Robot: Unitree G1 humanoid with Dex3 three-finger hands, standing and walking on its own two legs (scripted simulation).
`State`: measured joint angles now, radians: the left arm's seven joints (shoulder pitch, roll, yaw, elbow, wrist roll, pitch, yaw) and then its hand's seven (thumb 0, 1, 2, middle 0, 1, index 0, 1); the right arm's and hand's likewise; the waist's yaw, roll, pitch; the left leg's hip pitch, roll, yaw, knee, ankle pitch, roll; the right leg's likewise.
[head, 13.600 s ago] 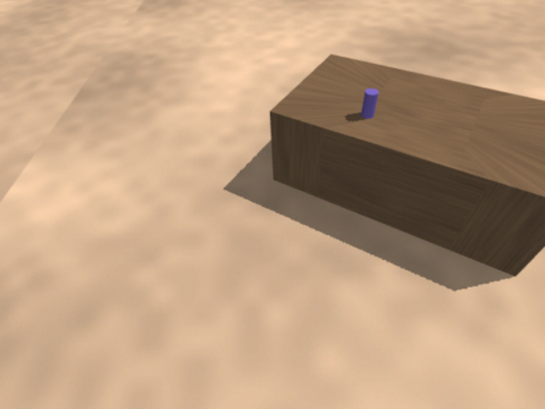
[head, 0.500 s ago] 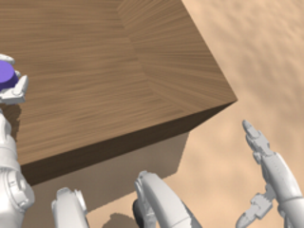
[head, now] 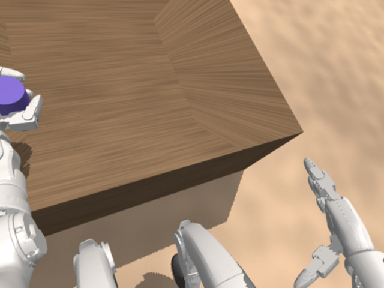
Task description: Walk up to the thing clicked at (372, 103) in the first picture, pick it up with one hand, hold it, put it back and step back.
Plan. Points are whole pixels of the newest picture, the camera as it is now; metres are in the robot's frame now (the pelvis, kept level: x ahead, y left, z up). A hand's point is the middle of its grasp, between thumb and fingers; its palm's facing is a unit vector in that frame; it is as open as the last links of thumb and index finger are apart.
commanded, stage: settle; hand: left
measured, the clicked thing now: (15, 106) +0.53 +0.22 -0.04
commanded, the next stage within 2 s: lift in 0.30 s
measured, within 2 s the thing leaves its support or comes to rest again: neither
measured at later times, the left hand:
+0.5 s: hand (5, 94) +0.53 +0.22 +0.00, palm faces +0.20 -0.98 -0.01, open 7.4 cm
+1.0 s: hand out of the picture +0.47 +0.21 +0.08, palm faces +0.19 -0.98 -0.02, open 7.4 cm
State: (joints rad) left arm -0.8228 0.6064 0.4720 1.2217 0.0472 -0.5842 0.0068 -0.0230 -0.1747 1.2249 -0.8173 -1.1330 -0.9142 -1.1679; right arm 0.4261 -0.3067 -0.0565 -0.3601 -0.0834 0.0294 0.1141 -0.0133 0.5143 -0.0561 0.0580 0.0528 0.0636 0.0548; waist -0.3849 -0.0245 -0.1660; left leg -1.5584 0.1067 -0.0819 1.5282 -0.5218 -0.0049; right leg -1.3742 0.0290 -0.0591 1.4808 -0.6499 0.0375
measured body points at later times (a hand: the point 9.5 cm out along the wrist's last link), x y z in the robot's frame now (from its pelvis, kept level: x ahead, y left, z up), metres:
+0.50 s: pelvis +0.01 +0.00 +0.02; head +0.17 +0.09 +0.43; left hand +0.51 +0.27 +0.01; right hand +0.18 -0.25 +0.08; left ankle +0.07 +0.12 -0.56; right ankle +0.02 -0.15 -0.56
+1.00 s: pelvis +0.02 +0.00 +0.06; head +0.14 +0.06 +0.50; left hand +0.45 +0.26 +0.08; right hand +0.19 -0.25 +0.09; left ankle +0.07 +0.12 -0.56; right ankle +0.02 -0.15 -0.56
